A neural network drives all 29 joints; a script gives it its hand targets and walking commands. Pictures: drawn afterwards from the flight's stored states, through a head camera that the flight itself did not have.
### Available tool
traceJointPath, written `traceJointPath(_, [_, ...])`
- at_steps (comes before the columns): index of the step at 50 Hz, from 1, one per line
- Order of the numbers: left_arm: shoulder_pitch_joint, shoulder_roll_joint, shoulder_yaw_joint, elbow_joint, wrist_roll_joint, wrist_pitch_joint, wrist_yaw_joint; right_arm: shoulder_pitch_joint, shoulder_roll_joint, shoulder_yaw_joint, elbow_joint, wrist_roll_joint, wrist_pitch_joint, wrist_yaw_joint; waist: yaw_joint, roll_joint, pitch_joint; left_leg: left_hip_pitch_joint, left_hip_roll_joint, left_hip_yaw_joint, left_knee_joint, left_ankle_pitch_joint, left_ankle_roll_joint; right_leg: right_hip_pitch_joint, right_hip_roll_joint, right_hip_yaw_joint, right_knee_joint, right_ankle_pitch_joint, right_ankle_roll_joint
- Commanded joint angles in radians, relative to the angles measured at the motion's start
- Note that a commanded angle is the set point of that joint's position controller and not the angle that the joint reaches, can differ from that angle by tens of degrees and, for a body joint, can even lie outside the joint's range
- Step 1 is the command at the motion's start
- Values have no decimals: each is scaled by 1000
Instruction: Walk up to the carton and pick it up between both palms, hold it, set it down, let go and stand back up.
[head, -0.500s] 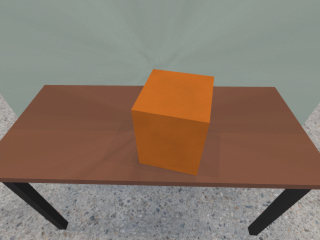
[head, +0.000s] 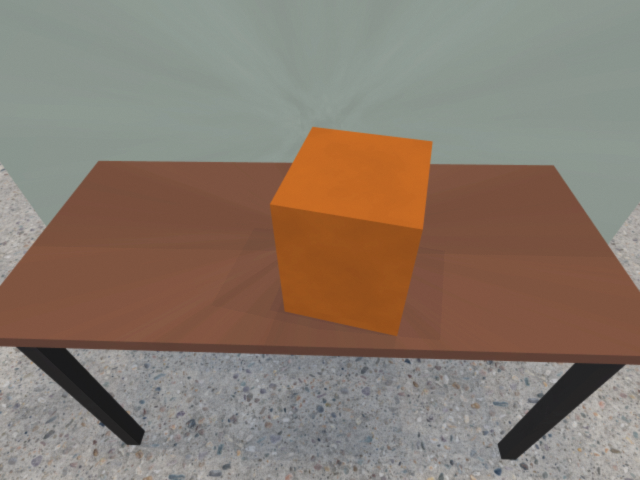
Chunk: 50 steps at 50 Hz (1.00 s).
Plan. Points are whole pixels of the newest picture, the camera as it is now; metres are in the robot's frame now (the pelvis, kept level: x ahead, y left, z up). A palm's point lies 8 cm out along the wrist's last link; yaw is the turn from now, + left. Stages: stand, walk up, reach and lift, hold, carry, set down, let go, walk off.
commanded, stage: stand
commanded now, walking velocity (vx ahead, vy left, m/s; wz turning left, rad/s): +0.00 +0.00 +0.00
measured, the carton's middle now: (354, 231) +0.51 -0.04 +0.02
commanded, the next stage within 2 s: none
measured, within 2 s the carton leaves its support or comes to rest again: neither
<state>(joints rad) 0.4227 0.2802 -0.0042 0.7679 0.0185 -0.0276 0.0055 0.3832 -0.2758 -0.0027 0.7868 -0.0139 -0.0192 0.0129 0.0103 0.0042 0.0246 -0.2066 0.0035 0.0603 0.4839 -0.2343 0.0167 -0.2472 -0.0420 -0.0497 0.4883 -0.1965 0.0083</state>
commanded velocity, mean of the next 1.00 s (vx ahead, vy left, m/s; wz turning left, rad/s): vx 0.00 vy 0.00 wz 0.00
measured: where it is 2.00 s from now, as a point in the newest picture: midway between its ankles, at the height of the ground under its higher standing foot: outside the picture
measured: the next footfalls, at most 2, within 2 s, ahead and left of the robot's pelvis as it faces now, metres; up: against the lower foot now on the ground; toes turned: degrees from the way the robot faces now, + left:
none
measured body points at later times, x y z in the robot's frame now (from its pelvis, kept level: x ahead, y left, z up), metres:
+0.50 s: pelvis +0.01 -0.01 +0.00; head +0.00 -0.01 +0.45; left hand +0.06 +0.26 -0.12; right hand +0.05 -0.27 -0.13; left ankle +0.02 +0.11 -0.74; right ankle +0.04 -0.12 -0.74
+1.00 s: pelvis +0.02 -0.01 +0.00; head +0.01 -0.01 +0.45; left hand +0.05 +0.25 -0.13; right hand +0.04 -0.27 -0.13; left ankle +0.02 +0.11 -0.74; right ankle +0.04 -0.12 -0.74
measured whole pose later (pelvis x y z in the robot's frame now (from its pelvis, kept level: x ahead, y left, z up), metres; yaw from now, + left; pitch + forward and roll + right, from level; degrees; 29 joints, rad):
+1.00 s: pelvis +0.02 -0.01 +0.00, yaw +0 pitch -2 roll +0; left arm 0.38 0.27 -0.02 0.85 0.01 -0.01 0.02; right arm 0.39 -0.27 0.03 0.85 -0.01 -0.01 -0.01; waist 0.01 0.00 0.01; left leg -0.19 0.02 0.06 0.47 -0.25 0.00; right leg -0.23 -0.02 -0.05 0.46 -0.21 0.00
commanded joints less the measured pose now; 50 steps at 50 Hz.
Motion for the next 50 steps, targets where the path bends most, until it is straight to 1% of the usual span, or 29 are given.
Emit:
traceJointPath(1, [12, 135, 31, -62, -4, -22, 8, 20, -121, -27, -58, -3, -19, -9, -10, -21, 30, -53, 92, -145, -106, -71, 20, -2, -72, 135, -102, -47, -31])
traceJointPath(2, [11, 134, 29, -63, -4, -22, 10, 30, -123, -29, -53, -2, -19, -9, -14, -19, 32, -56, 94, -143, -105, -41, 17, 3, -69, 132, -97, -15, -30])
traceJointPath(6, [25, 128, 26, -50, -7, -12, 10, 33, -120, -25, -49, 0, -14, -13, -7, 6, 55, -72, 97, -148, -119, -70, 13, -3, -67, 130, -98, -36, -32])
traceJointPath(7, [20, 131, 25, -48, -5, -11, 12, 33, -118, -24, -48, 1, -11, -13, -12, -18, 82, -83, 98, -144, -114, -55, 12, -6, -70, 128, -100, -26, -33])
traceJointPath(10, [29, 135, 28, -43, -8, -8, 13, 49, -128, -18, -39, 3, -11, -16, -10, -14, 64, -80, 95, -147, -116, -74, 12, 5, -70, 134, -108, -44, -29])
traceJointPath(11, [25, 135, 28, -45, -9, -8, 12, 49, -127, -19, -42, 1, -12, -16, -8, -29, 54, -77, 94, -140, -113, -77, 8, 4, -72, 134, -114, -63, -33])
traceJointPath(12, [25, 133, 29, -45, -8, -9, 12, 42, -129, -18, -39, 3, -11, -16, -4, -18, 41, -61, 91, -134, -107, -78, 4, 2, -69, 138, -120, -71, -32])
traceJointPath(13, [13, 131, 26, -43, -7, -8, 13, 40, -122, -18, -42, 4, -12, -15, -14, -17, 51, -70, 91, -138, -115, -77, 4, -5, -66, 134, -116, -73, -33])
traceJointPath(14, [8, 128, 26, -44, -7, -8, 12, 43, -121, -14, -40, 3, -13, -16, -8, -12, 40, -69, 95, -140, -118, -83, 6, 5, -68, 138, -112, -70, -35])
traceJointPath(17, [4, 131, 27, -40, -6, -9, 12, 41, -116, -13, -33, 1, -15, -18, -11, 2, 41, -67, 97, -134, -108, -42, 7, 20, -73, 137, -107, -13, -35])
traceJointPath(19, [1, 126, 25, -41, -9, -8, 12, 53, -124, -12, -28, 4, -14, -19, -11, -16, 48, -70, 98, -135, -111, -32, 5, 15, -70, 131, -106, -14, -35])
traceJointPath(22, [4, 119, 23, -30, -11, -6, 12, 40, -122, -10, -25, 2, -14, -22, -1, 7, 39, -60, 105, -139, -113, -5, 6, 26, -72, 132, -101, 0, -36])
traceJointPath(23, [0, 124, 23, -31, -10, -6, 14, 45, -123, -8, -23, 5, -13, -21, -6, -9, 31, -61, 103, -142, -112, -11, 7, 33, -68, 130, -104, -1, -37])
traceJointPath(26, [1, 123, 24, -22, -10, -3, 14, 61, -121, -6, -18, 4, -10, -23, -8, -15, 24, -56, 100, -131, -110, -20, 6, 29, -73, 132, -112, -18, -40])
traceJointPath(28, [-5, 118, 24, -20, -9, -2, 14, 52, -116, -6, -18, 3, -11, -24, -6, -17, 36, -57, 100, -127, -109, -8, 4, 28, -72, 128, -105, 10, -37])
traceJointPath(29, [-2, 118, 24, -14, -10, -1, 15, 52, -120, -8, -13, 4, -11, -25, -5, 3, 35, -58, 100, -131, -114, -20, 4, 23, -69, 130, -103, -1, -34])
traceJointPath(30, [-5, 125, 24, -13, -9, -1, 16, 54, -117, -6, -12, 5, -11, -25, -5, -13, 35, -52, 104, -136, -114, -9, 5, 28, -73, 134, -104, 7, -36])
traceJointPath(33, [2, 116, 23, -5, -10, -1, 16, 55, -119, -4, -9, 4, -11, -27, -3, 13, 32, -49, 102, -131, -112, -1, 4, 31, -67, 125, -111, 11, -34])
traceJointPath(34, [0, 121, 20, -3, -12, -1, 16, 51, -118, -2, -9, 6, -8, -26, -5, -19, 32, -42, 100, -130, -111, -20, 4, 13, -67, 128, -117, -10, -35])
traceJointPath(35, [-5, 117, 20, 1, -12, 0, 15, 51, -119, -4, -8, 5, -7, -27, -6, -27, 42, -35, 99, -128, -110, -13, 0, 1, -66, 126, -121, -9, -34])
traceJointPath(38, [-10, 118, 22, 10, -10, 2, 16, 70, -114, -6, 7, 5, -5, -27, -16, 6, 42, -57, 96, -123, -119, -31, 1, 16, -71, 130, -119, -22, -38])
traceJointPath(41, [-8, 123, 21, 17, -7, 6, 17, 59, -117, -4, 13, 7, -4, -29, -4, -34, 72, -70, 100, -133, -125, -56, 1, 1, -60, 125, -127, -51, -31])
traceJointPath(42, [-3, 119, 21, 18, -9, 5, 17, 55, -116, -3, 12, 6, -4, -30, -2, -26, 67, -55, 99, -130, -120, -36, 0, -4, -62, 129, -129, -38, -31])
traceJointPath(43, [-9, 118, 20, 21, -9, 4, 17, 64, -116, -2, 13, 7, -5, -29, -12, -10, 53, -63, 97, -127, -121, -42, 0, 13, -64, 135, -125, -37, -35])
traceJointPath(45, [-3, 114, 20, 21, -11, 2, 18, 61, -118, -2, 16, 7, -5, -31, -7, 10, 56, -61, 96, -124, -115, -30, 0, 17, -67, 138, -129, -24, -37])
traceJointPath(46, [-7, 121, 21, 29, -14, 3, 18, 61, -112, 0, 20, 9, -6, -31, -11, -4, 42, -49, 98, -129, -122, -16, 1, 9, -69, 139, -123, -19, -39])
traceJointPath(47, [-6, 113, 21, 31, -12, 2, 18, 61, -111, 3, 24, 6, -6, -32, -4, -14, 33, -44, 102, -128, -123, -14, 3, 22, -68, 132, -125, -13, -38])
traceJointPath(49, [-7, 109, 19, 32, -10, 2, 18, 54, -114, 1, 24, 8, -9, -32, -1, 2, 14, -39, 102, -128, -121, 17, -1, 36, -64, 124, -112, 21, -35])
traceJointPath(50, [-3, 109, 19, 37, -8, 3, 18, 54, -120, -1, 24, 8, -8, -32, -3, 21, 32, -50, 100, -130, -124, -9, 0, 34, -62, 125, -115, 5, -32])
